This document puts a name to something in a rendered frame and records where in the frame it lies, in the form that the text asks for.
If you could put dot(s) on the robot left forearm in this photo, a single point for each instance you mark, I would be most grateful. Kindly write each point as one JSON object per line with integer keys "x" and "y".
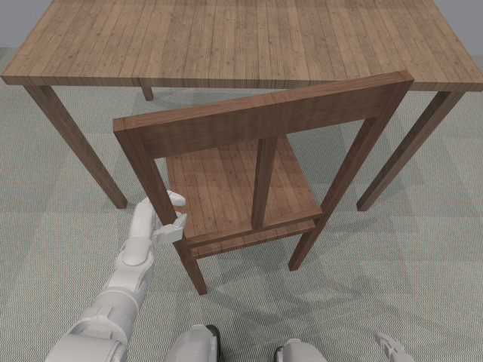
{"x": 117, "y": 305}

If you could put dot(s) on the left robot hand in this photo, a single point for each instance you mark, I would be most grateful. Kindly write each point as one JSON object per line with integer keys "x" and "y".
{"x": 145, "y": 220}

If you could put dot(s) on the robot left upper arm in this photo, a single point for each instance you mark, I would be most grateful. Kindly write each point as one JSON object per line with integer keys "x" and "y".
{"x": 78, "y": 348}

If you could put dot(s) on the left robot thigh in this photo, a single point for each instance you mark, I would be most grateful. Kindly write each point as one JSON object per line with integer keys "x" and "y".
{"x": 193, "y": 346}

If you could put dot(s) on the right robot hand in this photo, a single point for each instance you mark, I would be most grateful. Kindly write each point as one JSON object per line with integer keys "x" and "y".
{"x": 393, "y": 349}

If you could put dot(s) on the robot left shin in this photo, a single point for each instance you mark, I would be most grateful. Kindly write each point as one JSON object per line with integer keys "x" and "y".
{"x": 200, "y": 327}

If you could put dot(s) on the chair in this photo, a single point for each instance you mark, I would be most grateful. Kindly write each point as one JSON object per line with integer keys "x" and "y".
{"x": 233, "y": 163}

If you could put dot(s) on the table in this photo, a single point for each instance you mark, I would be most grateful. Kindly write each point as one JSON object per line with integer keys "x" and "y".
{"x": 262, "y": 44}

